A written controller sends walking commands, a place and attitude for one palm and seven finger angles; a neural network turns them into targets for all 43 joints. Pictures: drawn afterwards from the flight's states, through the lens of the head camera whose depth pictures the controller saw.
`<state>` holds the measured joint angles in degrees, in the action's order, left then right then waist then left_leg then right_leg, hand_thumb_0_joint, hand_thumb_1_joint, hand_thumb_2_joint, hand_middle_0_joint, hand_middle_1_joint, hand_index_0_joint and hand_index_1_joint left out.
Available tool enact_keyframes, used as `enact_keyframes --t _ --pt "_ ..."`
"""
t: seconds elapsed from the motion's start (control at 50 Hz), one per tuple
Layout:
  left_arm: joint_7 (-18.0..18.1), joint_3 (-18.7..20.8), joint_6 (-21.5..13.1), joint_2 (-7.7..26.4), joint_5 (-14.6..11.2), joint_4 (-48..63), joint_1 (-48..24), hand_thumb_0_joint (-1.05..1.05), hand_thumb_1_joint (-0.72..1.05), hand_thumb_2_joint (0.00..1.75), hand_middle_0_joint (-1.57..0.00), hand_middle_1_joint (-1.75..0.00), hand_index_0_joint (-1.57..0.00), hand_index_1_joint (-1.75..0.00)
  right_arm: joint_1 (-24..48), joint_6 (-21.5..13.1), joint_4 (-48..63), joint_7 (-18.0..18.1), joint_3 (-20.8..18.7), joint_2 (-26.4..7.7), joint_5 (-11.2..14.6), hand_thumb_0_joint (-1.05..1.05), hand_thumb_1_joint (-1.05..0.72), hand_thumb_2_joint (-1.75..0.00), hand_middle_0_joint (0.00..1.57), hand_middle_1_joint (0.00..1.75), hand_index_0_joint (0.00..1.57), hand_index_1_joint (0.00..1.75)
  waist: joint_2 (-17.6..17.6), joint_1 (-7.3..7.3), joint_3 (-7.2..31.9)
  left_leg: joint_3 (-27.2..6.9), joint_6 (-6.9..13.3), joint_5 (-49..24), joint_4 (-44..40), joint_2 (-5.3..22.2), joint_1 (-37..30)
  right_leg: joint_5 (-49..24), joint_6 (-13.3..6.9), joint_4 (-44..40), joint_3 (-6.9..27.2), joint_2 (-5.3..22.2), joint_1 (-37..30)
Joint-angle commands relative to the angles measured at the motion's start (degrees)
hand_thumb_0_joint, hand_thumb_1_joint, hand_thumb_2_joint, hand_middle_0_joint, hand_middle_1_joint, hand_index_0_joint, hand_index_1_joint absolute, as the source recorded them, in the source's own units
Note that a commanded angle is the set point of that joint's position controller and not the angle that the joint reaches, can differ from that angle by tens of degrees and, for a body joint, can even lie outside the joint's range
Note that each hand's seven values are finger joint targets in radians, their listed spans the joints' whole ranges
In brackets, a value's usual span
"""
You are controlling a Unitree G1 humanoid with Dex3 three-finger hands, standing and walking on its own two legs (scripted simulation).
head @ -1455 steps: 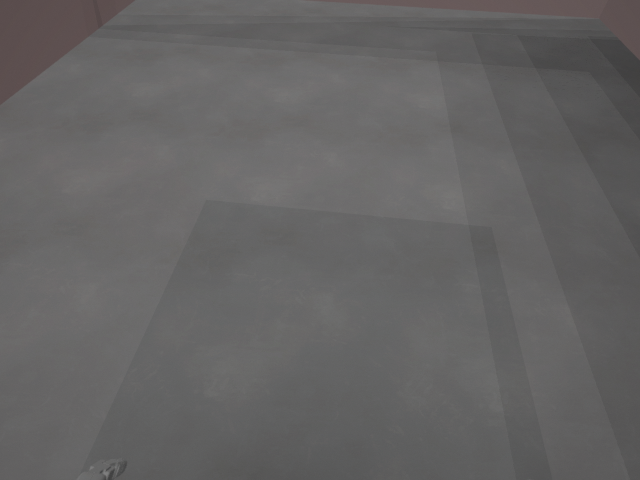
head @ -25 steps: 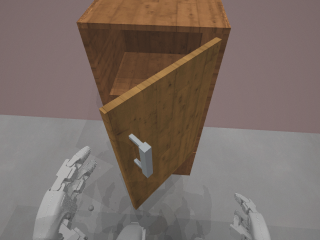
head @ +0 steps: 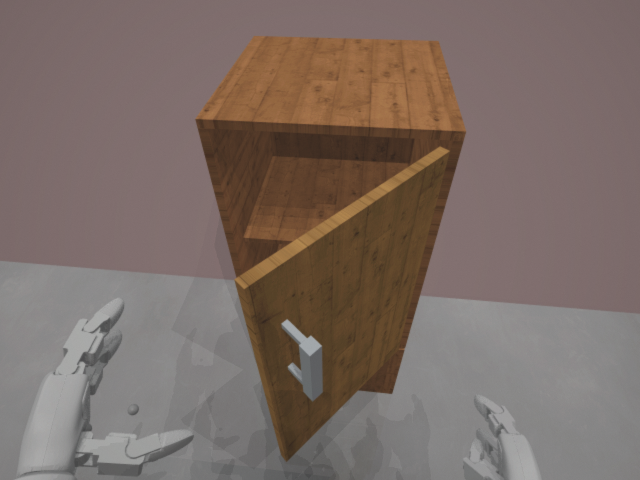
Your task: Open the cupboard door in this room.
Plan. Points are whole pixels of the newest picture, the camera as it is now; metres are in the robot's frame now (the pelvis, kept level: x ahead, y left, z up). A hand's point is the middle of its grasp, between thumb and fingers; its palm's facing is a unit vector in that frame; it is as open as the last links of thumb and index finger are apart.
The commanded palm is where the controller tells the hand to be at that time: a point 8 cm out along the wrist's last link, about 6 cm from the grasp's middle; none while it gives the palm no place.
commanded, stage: draw the hand back to the body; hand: left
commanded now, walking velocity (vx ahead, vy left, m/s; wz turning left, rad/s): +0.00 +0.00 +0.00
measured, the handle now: (301, 360) +0.28 +0.06 -0.01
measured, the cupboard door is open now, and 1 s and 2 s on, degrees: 50 50 50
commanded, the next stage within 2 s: step back with the hand held close in 0.80 s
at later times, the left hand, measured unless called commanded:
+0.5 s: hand (65, 305) +0.21 +0.26 +0.19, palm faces +0.46 -0.79 -0.41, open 8.3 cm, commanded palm +0.16 +0.29 +0.20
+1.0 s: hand (87, 310) +0.21 +0.24 +0.19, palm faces +0.43 -0.80 -0.41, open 7.4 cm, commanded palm +0.16 +0.27 +0.21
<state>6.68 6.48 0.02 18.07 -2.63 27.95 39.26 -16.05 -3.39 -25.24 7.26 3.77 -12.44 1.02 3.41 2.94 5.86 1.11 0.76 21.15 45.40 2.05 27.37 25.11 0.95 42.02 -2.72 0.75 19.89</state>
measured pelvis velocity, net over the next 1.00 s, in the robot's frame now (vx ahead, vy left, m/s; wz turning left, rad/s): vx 0.01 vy -0.03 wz -0.02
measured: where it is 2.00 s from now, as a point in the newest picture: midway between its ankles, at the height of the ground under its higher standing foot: outside the picture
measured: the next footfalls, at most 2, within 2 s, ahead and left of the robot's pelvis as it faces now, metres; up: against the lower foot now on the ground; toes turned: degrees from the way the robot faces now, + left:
left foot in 1.84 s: -0.01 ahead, +0.11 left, +0.00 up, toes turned +3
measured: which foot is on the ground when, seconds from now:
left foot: down 0.00-1.00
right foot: down 0.00-1.00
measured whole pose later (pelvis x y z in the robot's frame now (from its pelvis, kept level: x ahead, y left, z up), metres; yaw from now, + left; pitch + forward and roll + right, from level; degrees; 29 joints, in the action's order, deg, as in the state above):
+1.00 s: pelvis +0.01 -0.03 +0.03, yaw -1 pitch -3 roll -1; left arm 5.8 20.7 -5.3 20.1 -3.7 23.3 26.5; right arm -10.5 -4.0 -35.0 4.6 1.4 -13.4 -0.4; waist 3.6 3.5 -1.1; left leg 2.2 -1.1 12.6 24.9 3.5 9.1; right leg 15.4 -0.8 20.4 -1.9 -1.3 1.9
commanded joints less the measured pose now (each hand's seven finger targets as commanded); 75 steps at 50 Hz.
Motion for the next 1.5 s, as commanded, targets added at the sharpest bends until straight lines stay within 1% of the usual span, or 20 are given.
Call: enact_keyframes --t 0.0,0.22,0.4,0.42,0.48,0.6,0.64,0.72,0.78,0.88,0.9,0.92,0.94,0.96,1.02,1.08,1.16,1.28,1.44,1.48 --pt "2.2 8.0 -3.9 8.1 0.4 12.5 -6.2 0.0 0.2 0.6 -0.18 -0.3 -0.18 -0.3 7.6 -4.5 7.3 0.8 -2.4 -5.8 -0.3 0.0 -0.9 -0.9 0.2 0.3 0.2 0.3 -0.4 -0.23 0.0 -1.6 1.0 -8.1 -12.1 -0.6 -12.7 -10.8 -1.8 -12.1 -0.3 -0.6 1.8" --pt "1.5 14.9 -4.7 10.4 -0.7 11.1 -9.5 0.0 0.58 0.76 -0.19 -0.3 -0.19 -0.3 10.1 -5.4 2.7 -0.9 -3.0 -6.1 -0.8 0.0 -0.9 -0.9 0.2 0.3 0.2 0.3 0.0 0.8 -0.7 -0.4 0.5 -21.1 -18.8 0.0 -20.8 -21.9 -1.7 -17.4 -0.1 -0.8 -8.3" --pt "1.6 21.0 -5.6 13.5 -1.6 9.2 -17.5 0.0 0.9 0.9 -0.2 -0.3 -0.2 -0.3 11.5 -4.6 0.3 -1.4 -3.8 -6.4 -1.1 0.0 -0.9 -0.9 0.2 0.3 0.2 0.3 1.1 1.07 -2.0 0.6 0.3 -21.7 -21.5 -0.4 -24.1 -24.3 -1.7 -21.1 0.3 -0.9 -11.2" --pt "1.3 19.9 -5.6 11.7 -1.8 6.9 -15.8 0.0 0.9 0.9 -0.2 -0.3 -0.2 -0.3 11.6 -4.5 0.1 -1.5 -3.9 -6.3 -1.1 0.0 -0.9 -0.9 0.2 0.3 0.2 0.3 -1.2 0.99 -3.0 0.8 0.5 -21.7 -21.6 -0.4 -24.0 -24.6 -1.5 -21.4 0.1 -1.0 -11.0" --pt "0.4 17.7 -5.5 9.6 -2.0 5.3 -14.7 0.0 0.9 0.9 -0.2 -0.3 -0.2 -0.3 11.7 -3.9 0.2 -2.0 -4.4 -6.6 -1.0 0.0 -0.9 -0.9 0.2 0.3 0.2 0.3 -1.7 1.02 -3.4 0.9 0.5 -21.8 -22.4 -0.4 -24.3 -24.6 -1.5 -21.9 0.2 -1.0 -11.9" --pt "0.6 20.6 -6.4 13.4 -1.8 9.2 -16.1 0.0 0.9 0.9 -0.2 -0.3 -0.2 -0.3 12.5 -4.2 0.1 -1.9 -4.6 -6.4 -1.3 0.0 -0.9 -0.9 0.2 0.3 0.2 0.3 -1.1 1.51 -1.1 1.4 0.6 -22.6 -22.2 -0.9 -25.6 -27.1 -1.4 -22.8 0.9 -1.0 -13.2" --pt "0.6 20.7 -6.6 13.5 -1.8 9.9 -16.3 0.0 0.9 0.9 -0.2 -0.3 -0.2 -0.3 12.5 -4.4 0.0 -1.8 -4.6 -6.2 -1.3 0.0 -0.9 -0.9 0.2 0.3 0.2 0.3 1.2 1.45 -0.7 1.8 0.6 -23.0 -22.0 -1.0 -26.4 -27.6 -1.3 -22.9 1.0 -0.9 -13.2" --pt "0.6 20.1 -6.8 12.8 -1.8 8.7 -16.3 0.0 0.9 0.9 -0.2 -0.3 -0.2 -0.3 12.7 -4.6 -0.6 -1.7 -4.6 -6.1 -1.2 0.0 -0.9 -0.9 0.2 0.3 0.2 0.3 1.3 1.22 -2.4 2.0 0.6 -22.0 -22.3 -0.9 -26.6 -26.7 -1.2 -23.8 1.1 -1.0 -12.4" --pt "0.4 19.3 -6.8 12.0 -2.0 7.1 -16.5 0.0 0.9 0.9 -0.2 -0.3 -0.2 -0.3 12.6 -4.6 -0.8 -1.7 -4.7 -6.3 -1.2 0.0 -0.9 -0.9 0.2 0.3 0.2 0.3 -1.5 1.07 -3.4 1.7 0.6 -20.9 -22.9 -0.9 -26.0 -25.7 -1.2 -24.2 0.9 -1.0 -12.7" --pt "0.3 19.3 -7.3 12.2 -2.0 6.6 -17.4 0.0 0.9 0.9 -0.2 -0.3 -0.2 -0.3 13.1 -4.7 -1.1 -1.6 -4.9 -6.3 -1.2 0.0 -0.9 -0.9 0.2 0.3 0.2 0.3 -1.5 1.1 -4.2 1.9 0.7 -18.8 -23.3 -1.0 -26.2 -23.5 -1.1 -25.4 1.4 -1.0 -12.2" --pt "0.4 19.7 -7.8 13.4 -1.9 9.3 -21.5 0.0 0.9 0.9 -0.2 -0.3 -0.2 -0.3 13.7 -5.1 -1.1 -1.5 -5.0 -6.3 -1.2 0.0 -0.9 -0.9 0.2 0.3 0.2 0.3 -0.1 0.86 -3.4 2.2 0.9 -18.9 -23.0 -1.1 -27.2 -24.0 -1.0 -25.8 2.0 -0.9 -11.5" --pt "1.0 26.4 -9.9 20.1 -1.0 11.5 -25.7 0.0 0.9 0.9 -0.2 -0.3 -0.2 -0.3 12.7 -3.7 0.2 -1.7 -5.0 -7.2 -1.1 0.0 -0.9 -0.9 0.2 0.3 0.2 0.3 -2.3 -1.64 -7.3 1.8 1.5 -16.3 -19.9 -0.1 -23.9 -28.9 -0.6 -28.7 6.3 2.0 -5.4" --pt "0.5 23.7 -10.1 16.4 -1.0 6.2 -19.9 0.0 0.9 0.9 -0.2 -0.3 -0.2 -0.3 12.8 -2.6 -1.0 -1.7 -5.2 -6.7 -1.4 0.0 -0.9 -0.9 0.2 0.3 0.2 0.3 -5.4 -1.92 -6.1 1.4 1.4 -16.5 -18.7 -0.4 -23.3 -32.2 -0.6 -28.1 6.0 3.1 -6.3" --pt "0.2 22.0 -10.1 14.6 -0.8 5.2 -17.0 0.0 0.9 0.9 -0.2 -0.3 -0.2 -0.3 12.7 -1.9 -0.5 -1.9 -5.5 -6.9 -1.3 0.0 -0.9 -0.9 0.2 0.3 0.2 0.3 -5.6 -2.02 -5.2 1.7 1.2 -17.6 -18.6 -0.4 -23.1 -34.7 -0.5 -27.3 6.0 3.4 -6.8" --pt "0.1 21.7 -10.5 13.8 -0.8 6.9 -12.4 0.0 0.9 0.9 -0.2 -0.3 -0.2 -0.3 12.3 -0.2 0.8 -2.1 -6.0 -7.2 -1.1 0.0 -0.9 -0.9 0.2 0.3 0.2 0.3 -1.4 -2.05 -0.2 2.0 1.1 -25.1 -19.6 0.6 -24.3 -38.2 -0.1 -23.6 4.0 3.1 -9.5" --pt "0.5 22.7 -10.4 15.0 -1.0 9.0 -9.7 0.0 0.9 0.9 -0.2 -0.3 -0.2 -0.3 12.4 1.3 2.0 -1.9 -6.4 -7.3 -1.0 0.0 -0.9 -0.9 0.2 0.3 0.2 0.3 -1.3 -2.0 2.9 1.6 1.0 -31.3 -19.8 1.6 -24.4 -39.4 0.1 -21.3 3.0 2.4 -11.2" --pt "1.2 24.8 -10.4 16.8 -1.3 11.3 -8.2 0.0 0.9 0.9 -0.2 -0.3 -0.2 -0.3 12.3 2.4 3.5 -1.7 -6.6 -7.0 -0.6 0.0 -0.9 -0.9 0.2 0.3 0.2 0.3 -2.5 -2.03 3.9 1.5 0.7 -32.5 -20.1 2.3 -23.4 -38.4 0.2 -19.7 2.9 1.4 -10.5" --pt "2.1 25.6 -11.2 17.4 -1.2 12.6 -6.9 0.0 0.9 0.9 -0.2 -0.3 -0.2 -0.3 12.0 2.4 4.1 -1.6 -7.1 -7.4 -0.5 0.0 -0.9 -0.9 0.2 0.3 0.2 0.3 0.4 -2.21 2.7 0.7 0.7 -24.7 -21.6 2.8 -18.2 -31.0 0.2 -19.0 3.6 0.9 -10.1" --pt "3.1 25.9 -14.0 16.2 -0.1 13.4 -7.3 0.0 0.9 0.9 -0.2 -0.3 -0.2 -0.3 10.9 -0.2 4.1 -1.8 -6.9 -8.0 -0.7 0.0 -0.9 -0.9 0.2 0.3 0.2 0.3 3.3 -2.79 -2.7 -4.2 2.3 4.9 -28.2 4.9 -1.8 -12.7 0.0 -16.0 4.0 -1.2 -12.3" --pt "3.3 26.3 -14.7 16.2 0.5 14.2 -8.5 0.0 0.9 0.9 -0.2 -0.3 -0.2 -0.3 10.9 -1.2 4.1 -1.7 -7.1 -8.4 -0.8 0.0 -0.9 -0.9 0.2 0.3 0.2 0.3 6.1 -2.67 -3.0 -6.4 3.2 11.2 -30.5 6.4 3.5 -10.4 0.2 -12.6 3.4 -2.3 -15.2"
